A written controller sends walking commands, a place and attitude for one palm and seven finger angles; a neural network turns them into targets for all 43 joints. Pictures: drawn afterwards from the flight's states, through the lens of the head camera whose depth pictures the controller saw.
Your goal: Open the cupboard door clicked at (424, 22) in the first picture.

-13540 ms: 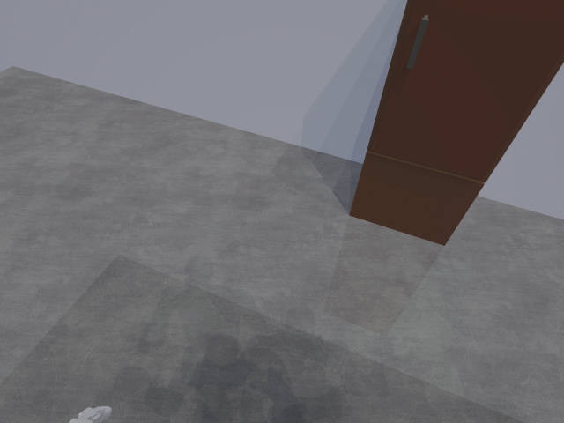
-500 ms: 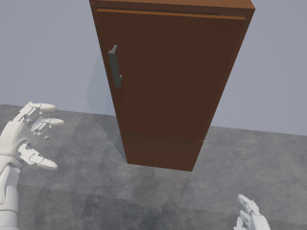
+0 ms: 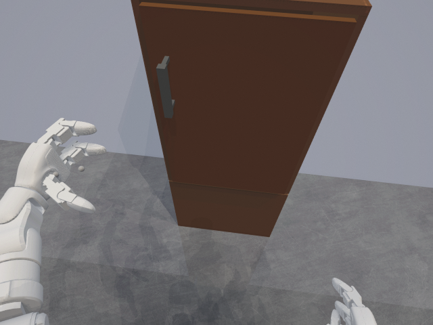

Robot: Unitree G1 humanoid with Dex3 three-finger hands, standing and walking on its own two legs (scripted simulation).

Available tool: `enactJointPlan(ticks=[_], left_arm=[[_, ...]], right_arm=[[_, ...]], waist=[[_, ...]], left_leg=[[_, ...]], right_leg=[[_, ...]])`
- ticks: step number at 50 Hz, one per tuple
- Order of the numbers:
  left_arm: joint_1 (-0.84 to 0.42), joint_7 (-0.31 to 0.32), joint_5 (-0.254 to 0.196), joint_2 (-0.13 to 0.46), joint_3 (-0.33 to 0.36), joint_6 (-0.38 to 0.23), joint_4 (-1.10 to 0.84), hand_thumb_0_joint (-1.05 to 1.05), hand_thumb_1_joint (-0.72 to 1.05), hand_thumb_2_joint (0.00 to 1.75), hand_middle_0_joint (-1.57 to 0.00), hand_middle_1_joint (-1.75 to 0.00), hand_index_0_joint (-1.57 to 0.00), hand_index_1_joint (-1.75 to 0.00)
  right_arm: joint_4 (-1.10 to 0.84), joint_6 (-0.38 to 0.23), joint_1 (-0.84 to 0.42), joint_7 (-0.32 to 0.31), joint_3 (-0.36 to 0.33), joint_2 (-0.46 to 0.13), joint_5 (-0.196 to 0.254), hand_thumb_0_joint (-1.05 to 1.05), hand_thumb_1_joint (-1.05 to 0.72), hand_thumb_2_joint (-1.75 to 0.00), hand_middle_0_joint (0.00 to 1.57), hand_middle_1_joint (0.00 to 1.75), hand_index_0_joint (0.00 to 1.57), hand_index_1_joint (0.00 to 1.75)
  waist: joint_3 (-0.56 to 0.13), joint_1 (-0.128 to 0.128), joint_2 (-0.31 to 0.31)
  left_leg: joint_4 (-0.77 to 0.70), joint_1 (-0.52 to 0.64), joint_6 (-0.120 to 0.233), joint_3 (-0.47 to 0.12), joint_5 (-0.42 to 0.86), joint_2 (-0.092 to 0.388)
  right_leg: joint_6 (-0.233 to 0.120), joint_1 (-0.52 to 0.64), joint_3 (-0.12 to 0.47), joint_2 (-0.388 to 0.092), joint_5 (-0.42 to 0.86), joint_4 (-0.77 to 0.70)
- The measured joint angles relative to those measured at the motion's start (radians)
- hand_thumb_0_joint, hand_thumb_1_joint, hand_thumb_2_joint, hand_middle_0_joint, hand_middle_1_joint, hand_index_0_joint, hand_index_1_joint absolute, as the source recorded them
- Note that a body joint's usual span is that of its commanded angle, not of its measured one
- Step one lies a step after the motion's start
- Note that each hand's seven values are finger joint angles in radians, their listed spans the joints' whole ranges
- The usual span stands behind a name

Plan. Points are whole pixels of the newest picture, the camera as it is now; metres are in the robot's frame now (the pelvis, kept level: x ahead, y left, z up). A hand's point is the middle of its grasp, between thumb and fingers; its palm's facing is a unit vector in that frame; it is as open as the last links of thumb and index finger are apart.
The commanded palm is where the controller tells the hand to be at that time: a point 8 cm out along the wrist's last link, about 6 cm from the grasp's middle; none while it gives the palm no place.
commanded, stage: move the hooked fingers beside the handle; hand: left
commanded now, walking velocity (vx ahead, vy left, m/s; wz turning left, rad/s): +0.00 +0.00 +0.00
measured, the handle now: (167, 88) +0.59 +0.15 +0.10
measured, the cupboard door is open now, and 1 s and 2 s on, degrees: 0 0 0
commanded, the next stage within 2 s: none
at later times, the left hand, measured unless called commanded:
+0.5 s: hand (107, 142) +0.41 +0.23 +0.11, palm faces -0.08 -1.00 +0.00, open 14.0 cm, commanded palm +0.39 +0.29 +0.11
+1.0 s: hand (122, 114) +0.48 +0.22 +0.11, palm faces -0.10 -1.00 +0.00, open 14.0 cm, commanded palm +0.47 +0.28 +0.10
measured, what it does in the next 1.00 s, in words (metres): stands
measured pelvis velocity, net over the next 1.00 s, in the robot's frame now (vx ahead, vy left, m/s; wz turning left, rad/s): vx -0.01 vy -0.01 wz -0.02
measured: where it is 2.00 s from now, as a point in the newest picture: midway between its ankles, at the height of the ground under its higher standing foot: outside the picture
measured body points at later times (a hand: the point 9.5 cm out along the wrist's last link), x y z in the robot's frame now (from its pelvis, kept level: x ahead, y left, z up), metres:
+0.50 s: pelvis +0.00 -0.01 +0.00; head +0.06 -0.01 +0.44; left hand +0.41 +0.29 +0.11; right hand +0.11 -0.27 -0.10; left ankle -0.03 +0.11 -0.72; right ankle +0.04 -0.13 -0.72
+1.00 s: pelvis -0.01 -0.01 -0.01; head +0.10 +0.00 +0.42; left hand +0.48 +0.28 +0.12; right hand +0.01 -0.29 -0.12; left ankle -0.03 +0.11 -0.72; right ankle +0.04 -0.13 -0.72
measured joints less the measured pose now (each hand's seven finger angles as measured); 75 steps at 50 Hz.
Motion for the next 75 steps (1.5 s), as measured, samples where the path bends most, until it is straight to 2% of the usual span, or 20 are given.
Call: enactJointPlan(ticks=[5, 8, 19, 24, 32, 39, 47, 52, 66, 70, 75], left_arm=[[-0.039, 0.018, 0.006, 0.013, 0.015, 0.016, 0.057, -0.01, -0.50, 0.30, -0.30, -1.20, -0.30, -1.20], [-0.046, 0.036, 0.019, 0.015, 0.016, 0.024, 0.066, -0.01, -0.50, 0.30, -0.30, -1.20, -0.30, -1.20], [-0.142, 0.045, 0.034, 0.017, 0.009, -0.021, 0.155, -0.01, -0.50, 0.30, -0.30, -1.20, -0.29, -1.20], [-0.219, 0.047, 0.054, 0.035, -0.002, -0.029, 0.245, -0.01, -0.50, 0.30, -0.30, -1.20, -0.30, -1.20], [-0.329, 0.052, 0.080, 0.070, 0.019, -0.073, 0.375, -0.01, -0.50, 0.30, -0.30, -1.20, -0.30, -1.20], [-0.444, 0.046, 0.113, 0.128, 0.029, -0.099, 0.512, -0.01, -0.50, 0.30, -0.30, -1.20, -0.30, -1.20], [-0.568, 0.037, 0.144, 0.199, 0.042, -0.125, 0.614, -0.01, -0.50, 0.30, -0.30, -1.20, -0.29, -1.20], [-0.624, 0.037, 0.155, 0.228, 0.053, -0.120, 0.661, -0.01, -0.50, 0.30, -0.30, -1.20, -0.29, -1.20], [-0.751, 0.081, 0.229, 0.306, 0.070, -0.114, 0.740, -0.01, -0.50, 0.30, -0.30, -1.20, -0.30, -1.20], [-0.766, 0.084, 0.233, 0.308, 0.068, -0.110, 0.738, -0.01, -0.50, 0.30, -0.30, -1.20, -0.29, -1.20], [-0.723, 0.081, 0.220, 0.274, 0.067, -0.107, 0.708, -0.01, -0.50, 0.30, -0.30, -1.20, -0.29, -1.20]], right_arm=[[-0.011, 0.021, 0.016, 0.017, -0.003, 0.000, -0.001, 0.01, -0.90, -0.90, 0.20, 0.30, 0.21, 0.30], [-0.020, 0.033, 0.031, 0.026, -0.010, -0.003, -0.002, 0.01, -0.90, -0.90, 0.20, 0.30, 0.20, 0.30], [0.004, 0.077, 0.048, 0.031, -0.012, -0.004, -0.005, 0.01, -0.90, -0.90, 0.20, 0.30, 0.20, 0.30], [0.004, 0.094, 0.042, 0.032, -0.013, -0.010, -0.005, 0.01, -0.90, -0.90, 0.20, 0.30, 0.20, 0.30], [0.000, 0.126, 0.048, 0.040, -0.014, -0.015, -0.006, 0.01, -0.90, -0.90, 0.20, 0.30, 0.20, 0.30], [0.011, 0.157, 0.061, 0.041, -0.013, -0.021, -0.008, 0.01, -0.90, -0.90, 0.20, 0.30, 0.20, 0.30], [0.029, 0.187, 0.089, 0.040, -0.012, -0.024, -0.012, 0.01, -0.90, -0.90, 0.20, 0.30, 0.20, 0.30], [0.032, 0.209, 0.113, 0.045, -0.011, -0.024, -0.016, 0.01, -0.90, -0.90, 0.20, 0.30, 0.20, 0.30], [0.015, 0.253, 0.159, 0.062, -0.002, -0.011, -0.036, 0.01, -0.90, -0.90, 0.20, 0.30, 0.20, 0.30], [0.012, 0.265, 0.173, 0.070, -0.003, -0.007, -0.045, 0.01, -0.90, -0.90, 0.20, 0.30, 0.20, 0.30], [0.003, 0.288, 0.190, 0.084, -0.007, 0.000, -0.050, 0.01, -0.90, -0.90, 0.20, 0.30, 0.20, 0.30]], waist=[[-0.013, -0.023, 0.000], [-0.013, -0.026, 0.006], [-0.016, -0.028, 0.004], [-0.018, -0.041, 0.004], [-0.022, -0.063, -0.004], [-0.013, -0.088, -0.009], [-0.007, -0.127, -0.013], [-0.014, -0.152, -0.013], [-0.020, -0.207, -0.007], [-0.028, -0.211, -0.001], [-0.043, -0.204, 0.006]], left_leg=[[-0.006, -0.008, 0.001, 0.011, -0.002, 0.000], [-0.010, -0.016, 0.000, 0.015, -0.002, 0.001], [0.000, -0.048, -0.006, 0.005, -0.004, 0.005], [0.011, -0.071, -0.008, 0.003, -0.004, 0.007], [0.031, -0.113, -0.013, 0.007, -0.007, 0.013], [0.061, -0.169, -0.014, 0.004, -0.009, 0.016], [0.094, -0.242, -0.011, 0.002, -0.012, 0.020], [0.102, -0.271, -0.006, 0.008, -0.015, 0.021], [0.133, -0.350, 0.007, 0.011, -0.034, 0.027], [0.136, -0.364, 0.009, 0.012, -0.041, 0.028], [0.132, -0.356, 0.012, 0.019, -0.054, 0.031]], right_leg=[[0.001, -0.018, 0.011, 0.001, -0.004, 0.004], [0.001, -0.029, 0.015, 0.002, -0.003, 0.003], [-0.005, -0.058, 0.006, 0.006, -0.010, 0.014], [-0.008, -0.081, 0.004, 0.007, -0.010, 0.024], [-0.014, -0.125, 0.008, 0.012, -0.010, 0.045], [-0.016, -0.177, 0.007, 0.015, -0.006, 0.064], [-0.015, -0.241, 0.006, 0.018, 0.003, 0.076], [-0.010, -0.269, 0.012, 0.020, 0.008, 0.075], [0.003, -0.334, 0.016, 0.027, 0.012, 0.071], [0.007, -0.346, 0.017, 0.028, 0.008, 0.069], [0.010, -0.343, 0.023, 0.032, -0.003, 0.066]])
